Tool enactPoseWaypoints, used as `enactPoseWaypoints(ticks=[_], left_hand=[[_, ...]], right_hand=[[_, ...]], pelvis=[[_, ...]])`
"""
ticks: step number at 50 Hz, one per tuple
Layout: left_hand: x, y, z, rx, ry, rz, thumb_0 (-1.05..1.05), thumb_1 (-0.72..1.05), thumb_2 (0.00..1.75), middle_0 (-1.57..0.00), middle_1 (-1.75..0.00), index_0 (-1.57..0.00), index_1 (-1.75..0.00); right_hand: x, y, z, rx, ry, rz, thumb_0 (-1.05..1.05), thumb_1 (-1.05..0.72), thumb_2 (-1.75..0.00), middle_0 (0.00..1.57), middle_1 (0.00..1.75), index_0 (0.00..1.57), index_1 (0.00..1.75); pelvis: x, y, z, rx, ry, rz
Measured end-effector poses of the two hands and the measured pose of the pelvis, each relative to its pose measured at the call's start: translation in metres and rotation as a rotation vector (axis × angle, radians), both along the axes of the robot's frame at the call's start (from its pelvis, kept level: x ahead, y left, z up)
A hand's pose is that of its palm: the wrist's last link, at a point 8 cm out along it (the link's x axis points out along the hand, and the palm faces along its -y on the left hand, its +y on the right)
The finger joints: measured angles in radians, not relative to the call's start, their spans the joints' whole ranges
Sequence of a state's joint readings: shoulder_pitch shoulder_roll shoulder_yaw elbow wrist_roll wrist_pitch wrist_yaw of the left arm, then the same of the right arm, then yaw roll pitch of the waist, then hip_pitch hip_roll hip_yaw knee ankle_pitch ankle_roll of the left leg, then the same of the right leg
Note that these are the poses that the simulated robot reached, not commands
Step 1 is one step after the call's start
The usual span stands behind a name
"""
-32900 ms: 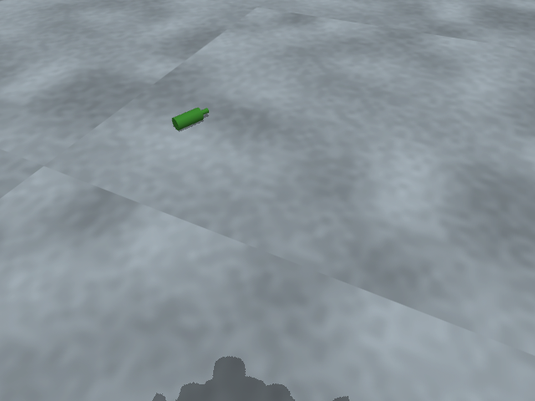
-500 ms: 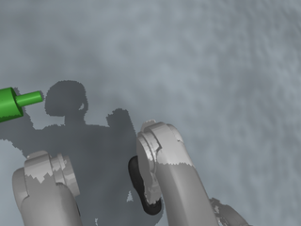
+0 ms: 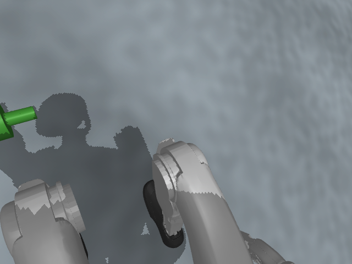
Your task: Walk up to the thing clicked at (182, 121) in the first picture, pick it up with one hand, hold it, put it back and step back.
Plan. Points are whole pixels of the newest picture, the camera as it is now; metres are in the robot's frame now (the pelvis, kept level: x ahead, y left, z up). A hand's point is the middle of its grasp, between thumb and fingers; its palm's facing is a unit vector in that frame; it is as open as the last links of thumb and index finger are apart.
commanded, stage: open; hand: left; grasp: from above
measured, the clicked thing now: out of the picture +0.45 +0.29 -0.26
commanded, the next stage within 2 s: withdraw in 0.96 s
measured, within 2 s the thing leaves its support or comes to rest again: neither
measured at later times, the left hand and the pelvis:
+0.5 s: hand out of the picture +0.43 +0.32 -0.23, palm faces -0.43 -0.13 -0.89, open 11.6 cm; pelvis +0.00 +0.00 +0.00, yaw +0 degrees
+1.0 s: hand out of the picture +0.43 +0.32 -0.23, palm faces -0.44 -0.15 -0.89, open 13.7 cm; pelvis +0.00 +0.00 +0.00, yaw +0 degrees
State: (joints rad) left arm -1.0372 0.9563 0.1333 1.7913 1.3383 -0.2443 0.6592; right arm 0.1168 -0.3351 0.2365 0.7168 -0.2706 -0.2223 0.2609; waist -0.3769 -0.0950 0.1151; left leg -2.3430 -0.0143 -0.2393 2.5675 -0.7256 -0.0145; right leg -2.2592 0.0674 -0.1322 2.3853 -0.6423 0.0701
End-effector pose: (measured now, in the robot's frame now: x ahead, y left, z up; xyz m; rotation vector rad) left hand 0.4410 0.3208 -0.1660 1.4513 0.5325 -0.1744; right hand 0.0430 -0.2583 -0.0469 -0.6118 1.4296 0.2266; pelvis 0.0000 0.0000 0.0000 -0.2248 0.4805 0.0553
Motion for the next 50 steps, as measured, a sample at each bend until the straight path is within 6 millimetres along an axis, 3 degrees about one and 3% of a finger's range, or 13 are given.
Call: enactPoseWaypoints(ticks=[10, 20, 36, 50], left_hand=[[-0.001, 0.0, 0.0, -0.003, 0.005, 0.002, 0.0, -0.06, 0.41, -0.7, -0.46, -0.71, -0.45], [-0.004, 0.001, -0.006, -0.004, 0.012, -0.001, 0.0, -0.08, 0.6, -0.55, -0.59, -0.54, -0.59], [0.003, 0.005, -0.01, 0.004, -0.012, 0.015, 0.0, -0.3, 0.84, -0.29, -0.81, -0.28, -0.81], [-0.005, 0.007, -0.009, -0.012, 0.017, 0.013, 0.0, -0.46, 0.99, -0.14, -0.97, -0.13, -0.98]], right_hand=[[0.001, 0.001, 0.002, 0.004, -0.012, 0.019, 0.01, -0.91, -0.9, 0.2, 0.3, 0.2, 0.3], [0.004, 0.0, 0.003, 0.01, -0.005, 0.04, 0.01, -0.9, -0.9, 0.2, 0.3, 0.2, 0.3], [0.008, -0.002, 0.008, -0.004, 0.006, 0.042, 0.01, -0.9, -0.9, 0.2, 0.3, 0.2, 0.3], [0.01, -0.001, 0.007, 0.0, 0.002, 0.036, 0.01, -0.9, -0.9, 0.2, 0.3, 0.2, 0.3]], pelvis=[[-0.002, 0.0, 0.001, -0.004, -0.007, -0.003], [-0.002, -0.001, 0.0, -0.001, -0.013, -0.003], [0.002, 0.001, 0.002, -0.015, 0.0, -0.004], [0.0, 0.0, 0.004, -0.012, -0.001, 0.0]])
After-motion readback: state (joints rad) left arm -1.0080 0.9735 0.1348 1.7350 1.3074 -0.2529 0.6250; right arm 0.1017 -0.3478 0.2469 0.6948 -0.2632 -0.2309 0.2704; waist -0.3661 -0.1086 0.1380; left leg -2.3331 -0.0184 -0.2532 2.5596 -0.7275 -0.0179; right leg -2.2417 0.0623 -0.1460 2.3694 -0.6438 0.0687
